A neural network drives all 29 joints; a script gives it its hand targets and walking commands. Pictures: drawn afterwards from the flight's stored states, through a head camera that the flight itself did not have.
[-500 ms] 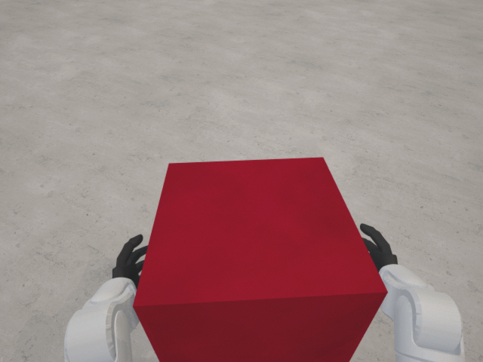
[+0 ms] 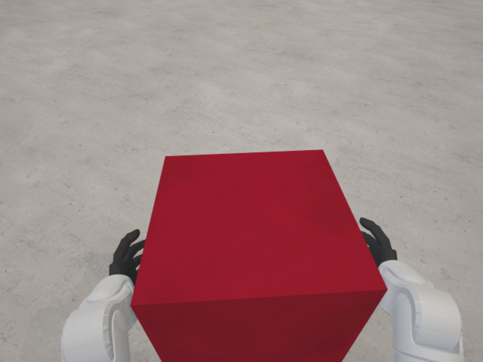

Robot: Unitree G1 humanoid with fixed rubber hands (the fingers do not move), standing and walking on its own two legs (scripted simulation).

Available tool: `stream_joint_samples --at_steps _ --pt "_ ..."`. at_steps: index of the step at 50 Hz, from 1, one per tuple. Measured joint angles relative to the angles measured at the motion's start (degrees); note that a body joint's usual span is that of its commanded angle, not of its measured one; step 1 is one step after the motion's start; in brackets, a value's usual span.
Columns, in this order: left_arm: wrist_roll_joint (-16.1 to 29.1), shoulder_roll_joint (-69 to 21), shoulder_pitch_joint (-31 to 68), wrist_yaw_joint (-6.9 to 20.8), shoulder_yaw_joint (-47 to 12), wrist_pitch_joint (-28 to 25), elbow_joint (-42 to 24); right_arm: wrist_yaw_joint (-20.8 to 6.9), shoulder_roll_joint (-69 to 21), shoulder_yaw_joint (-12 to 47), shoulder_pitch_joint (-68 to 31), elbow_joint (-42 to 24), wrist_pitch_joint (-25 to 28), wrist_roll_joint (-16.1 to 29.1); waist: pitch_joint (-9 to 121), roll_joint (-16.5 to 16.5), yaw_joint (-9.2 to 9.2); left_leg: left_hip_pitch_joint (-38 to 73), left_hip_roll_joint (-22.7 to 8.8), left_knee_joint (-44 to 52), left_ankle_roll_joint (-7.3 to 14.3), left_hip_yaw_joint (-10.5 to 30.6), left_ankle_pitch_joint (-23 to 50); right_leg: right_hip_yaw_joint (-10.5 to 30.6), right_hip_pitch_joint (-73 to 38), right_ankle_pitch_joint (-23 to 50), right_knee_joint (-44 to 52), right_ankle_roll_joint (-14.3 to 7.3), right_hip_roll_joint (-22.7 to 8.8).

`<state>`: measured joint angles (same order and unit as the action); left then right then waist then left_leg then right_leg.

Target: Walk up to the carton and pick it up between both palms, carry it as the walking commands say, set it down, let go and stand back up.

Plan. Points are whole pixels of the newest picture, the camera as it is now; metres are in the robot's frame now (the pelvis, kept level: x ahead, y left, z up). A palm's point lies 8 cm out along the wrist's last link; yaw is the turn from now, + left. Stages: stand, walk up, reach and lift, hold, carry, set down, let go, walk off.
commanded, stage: carry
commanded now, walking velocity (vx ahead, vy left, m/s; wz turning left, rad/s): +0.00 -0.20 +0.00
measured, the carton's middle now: (250, 262) +0.29 +0.01 +0.00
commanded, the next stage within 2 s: none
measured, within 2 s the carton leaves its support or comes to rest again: neither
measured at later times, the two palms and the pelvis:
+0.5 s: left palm (207, 312) +0.19 +0.08 +0.06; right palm out of the picture +0.19 -0.30 +0.07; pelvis -0.05 -0.12 +0.00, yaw +0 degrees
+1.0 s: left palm (303, 357) +0.14 -0.05 +0.05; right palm out of the picture +0.15 -0.42 +0.07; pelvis -0.09 -0.25 +0.00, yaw +1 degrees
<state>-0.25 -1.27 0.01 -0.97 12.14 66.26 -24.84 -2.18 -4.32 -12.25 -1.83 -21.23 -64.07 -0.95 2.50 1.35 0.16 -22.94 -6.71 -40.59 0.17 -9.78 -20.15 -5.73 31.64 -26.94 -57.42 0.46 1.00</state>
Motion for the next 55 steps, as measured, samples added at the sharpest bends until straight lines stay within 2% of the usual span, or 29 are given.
stream_joint_samples --at_steps 3,6,7,10,12,14,17,18,19,21,23,25,27,30,31,32,33,36,39,41,43,44,45,46,47,49,51,52,55 --pt "1.4 0.1 0.2 0.1 0.0 -0.1 -0.2 0.2 -0.8 -0.3 1.9 -3.4 -0.5 -0.4 0.8 -0.5 0.42 -0.7 -1.3 1.4 -1.8 1.1 1.7 1.5 -2.4 2.9 5.6 0.6 -1.8" --pt "2.2 0.0 0.7 0.2 0.4 -0.7 -0.7 0.3 -1.0 -0.6 1.3 -5.7 -1.6 -0.8 1.3 -1.8 0.79 -2.2 -3.2 -0.5 -3.6 2.0 1.5 1.6 -8.4 6.5 18.8 0.9 -3.1" --pt "2.1 -0.5 0.9 0.2 0.3 -1.2 -0.4 0.2 -0.4 -0.6 1.0 -5.8 -1.6 -0.8 1.5 -3.0 1.01 -3.2 -4.3 -2.1 -3.6 3.1 0.9 0.8 -8.3 9.0 19.5 0.2 -2.2" --pt "0.4 -2.4 2.1 0.1 -0.3 -1.5 1.9 -0.3 1.8 -1.2 1.1 -4.1 -1.4 0.4 2.0 -4.3 -0.29 -7.5 -2.0 -12.5 -3.2 7.1 -10.6 -1.4 -7.3 8.2 17.6 -2.0 -1.4" --pt "-0.5 -3.2 2.2 0.1 -0.5 -1.5 3.6 -0.3 2.8 -1.2 1.3 -2.9 -1.6 0.5 2.6 -3.9 -1.08 -9.1 -0.3 -18.1 -2.7 6.6 -13.3 -2.4 -7.1 8.0 17.7 -2.8 -1.4" --pt "-0.8 -3.4 1.9 0.0 -0.6 -1.5 4.0 -0.3 3.2 -1.1 0.9 -2.0 -2.1 0.6 2.7 -3.2 -1.68 -8.4 0.8 -17.5 -2.1 4.7 -11.8 -3.1 -6.8 8.2 17.8 -3.6 -1.0" --pt "-1.4 -3.1 1.7 -0.1 -1.0 -0.8 2.5 -0.4 3.5 -1.1 0.0 -1.7 -2.2 1.3 2.1 -2.6 -2.2 -2.9 2.0 -5.6 -0.9 1.1 -5.7 -4.4 -6.3 8.2 16.9 -4.6 0.1" --pt "-1.5 -2.5 1.9 -0.1 -1.0 -0.6 2.2 -0.4 3.1 -1.0 -0.4 -0.8 -1.5 1.3 1.6 -1.3 -2.19 -1.7 2.5 -3.0 0.7 0.4 -1.2 -4.2 -6.1 8.0 16.1 -4.9 -0.1" --pt "-1.3 -1.5 1.6 -0.1 -0.9 -0.5 1.9 -0.4 2.5 -0.6 -0.8 0.0 -1.0 1.0 1.3 0.2 -1.8 -1.3 2.7 -2.5 1.8 -0.4 -0.2 -3.6 -5.6 8.2 14.8 -3.9 -0.4" --pt "-0.7 -0.2 0.4 0.0 -0.6 -0.4 1.4 -0.3 1.5 0.1 -1.2 1.1 -0.8 0.4 1.3 0.7 -0.74 -1.0 1.2 -2.3 2.1 -1.6 -0.5 -2.2 -2.9 1.5 7.6 -1.3 0.3" --pt "-0.1 0.3 0.0 0.0 -0.4 -0.2 1.3 -0.2 0.7 0.3 -0.5 1.0 -0.4 0.0 1.2 0.2 -0.55 -0.9 0.1 -1.1 1.4 -1.4 0.1 -0.4 -0.6 -0.6 -0.5 -0.3 0.3" --pt "0.4 0.2 0.8 -0.1 -0.3 0.2 1.8 -0.2 -0.1 -0.2 1.0 -0.1 -0.2 -0.3 1.3 0.0 -0.36 -0.9 -0.4 1.0 0.2 -0.8 2.0 1.2 0.0 0.9 -2.9 0.5 -0.8" --pt "1.0 0.0 1.1 -0.1 -0.3 0.0 2.0 0.0 -0.3 -0.5 2.0 -1.9 -0.4 -0.4 1.3 -0.5 -0.2 -1.2 -1.0 2.7 -0.5 -0.1 3.7 2.4 -1.5 1.6 1.1 1.1 -2.0" --pt "2.0 0.1 1.2 -0.1 -0.3 -0.7 1.0 0.1 -0.4 -0.6 1.7 -4.6 -1.3 -0.6 0.7 -1.8 0.23 -2.3 -2.7 2.4 -2.0 0.4 4.6 2.6 -6.6 1.7 14.4 1.4 -3.3" --pt "2.4 0.3 1.4 0.0 -0.1 -1.0 0.7 0.1 -0.6 -0.7 1.3 -5.2 -1.4 -0.7 0.6 -1.9 0.4 -2.9 -3.3 1.7 -2.7 0.5 4.6 2.4 -8.3 3.8 19.0 1.2 -3.5" --pt "2.4 0.0 1.6 0.1 0.1 -1.6 0.9 0.1 -0.3 -0.7 0.8 -5.3 -1.4 -0.8 0.2 -3.0 0.51 -3.5 -4.4 0.8 -3.4 1.1 4.5 1.4 -8.6 9.4 20.8 0.5 -2.9" --pt "2.2 -0.6 1.8 0.1 0.0 -2.0 1.4 0.0 0.3 -0.8 0.8 -5.2 -1.4 -0.6 0.1 -3.9 0.22 -4.4 -4.7 -0.9 -3.7 2.3 1.9 0.5 -8.3 11.0 20.4 -0.3 -2.3" --pt "0.6 -3.0 1.7 0.0 -0.3 -2.2 3.9 -0.1 2.7 -0.7 1.9 -4.0 -2.0 0.0 1.5 -4.1 -0.86 -8.7 -1.1 -13.6 -3.2 6.2 -9.4 -1.4 -7.2 10.0 19.8 -2.0 -2.3" --pt "-0.5 -4.1 1.0 -0.2 -0.2 -1.3 3.4 -0.2 3.4 -1.0 1.3 -2.8 -2.9 0.7 1.9 -3.7 -1.66 -9.0 1.3 -20.0 -2.2 5.6 -10.1 -2.4 -6.4 10.5 20.6 -3.3 -1.2" --pt "-0.8 -3.8 1.3 -0.2 -0.6 -1.0 2.1 -0.4 3.5 -1.2 0.8 -2.9 -2.4 1.3 1.7 -3.7 -2.08 -7.1 2.2 -16.0 -1.2 4.0 -9.3 -3.5 -5.4 10.8 20.4 -4.2 -0.4" --pt "-1.0 -3.3 2.0 -0.2 -0.7 -1.0 1.3 -0.4 3.6 -1.1 -0.1 -2.8 -1.6 1.6 1.5 -3.1 -2.14 -3.0 3.2 -6.3 -0.1 2.2 -8.2 -4.4 -4.1 10.8 19.3 -5.0 0.3" --pt "-1.0 -2.9 2.4 -0.2 -0.7 -1.1 1.2 -0.4 3.5 -1.1 -0.6 -2.3 -1.3 1.7 1.4 -2.6 -2.22 -1.1 3.6 -1.7 0.5 1.8 -4.9 -4.9 -3.6 10.6 18.7 -5.4 0.5" --pt "-0.9 -2.0 2.5 -0.2 -0.6 -1.1 1.6 -0.3 2.8 -0.9 -1.1 -1.0 -0.5 1.3 1.0 -0.5 -2.12 -0.5 4.3 -0.5 1.4 1.2 -2.5 -4.4 -3.5 11.1 18.4 -5.5 -0.1" --pt "-0.7 -1.1 2.0 -0.1 -0.6 -1.1 1.9 -0.3 2.3 -0.5 -1.3 -0.1 -0.4 0.9 0.9 1.0 -1.74 0.1 4.7 0.2 2.0 0.6 -1.8 -3.9 -3.6 11.7 18.3 -4.2 -0.6" --pt "-0.5 -0.7 1.1 -0.1 -0.7 -1.2 2.2 -0.3 2.0 -0.1 -1.2 0.6 -0.6 0.5 1.1 1.4 -1.26 0.5 4.3 0.6 2.1 0.2 -1.6 -3.5 -3.4 8.9 17.3 -2.5 -0.4" --pt "-0.2 -0.2 -0.5 -0.1 -0.6 -1.0 1.9 -0.3 1.4 0.5 -0.6 1.1 -0.8 -0.1 1.2 1.3 -0.63 1.5 3.2 1.4 1.7 0.0 -1.6 -2.1 -3.8 5.0 14.5 -1.1 -0.5" --pt "0.1 0.0 -0.9 -0.1 -0.6 -0.3 1.3 -0.3 0.6 0.3 0.7 0.1 -0.9 -0.2 1.3 1.5 -0.03 2.4 2.9 2.1 0.8 0.0 -1.2 -0.9 -6.5 8.9 18.1 -0.6 -1.9" --pt "0.5 0.0 -0.7 -0.2 -0.5 0.0 0.8 -0.2 0.2 0.1 1.1 -0.7 -1.0 -0.2 1.1 1.2 0.35 2.5 2.4 2.0 0.4 0.2 -1.2 -1.0 -7.8 11.3 20.4 -1.1 -2.0" --pt "1.0 -0.3 0.9 -0.2 -0.3 0.0 0.0 -0.2 0.3 -0.4 1.1 -2.9 -0.7 0.1 0.4 -0.6 0.22 2.6 1.0 2.1 -0.9 1.7 -0.7 -2.8 -9.0 11.2 21.8 -4.2 -0.6"
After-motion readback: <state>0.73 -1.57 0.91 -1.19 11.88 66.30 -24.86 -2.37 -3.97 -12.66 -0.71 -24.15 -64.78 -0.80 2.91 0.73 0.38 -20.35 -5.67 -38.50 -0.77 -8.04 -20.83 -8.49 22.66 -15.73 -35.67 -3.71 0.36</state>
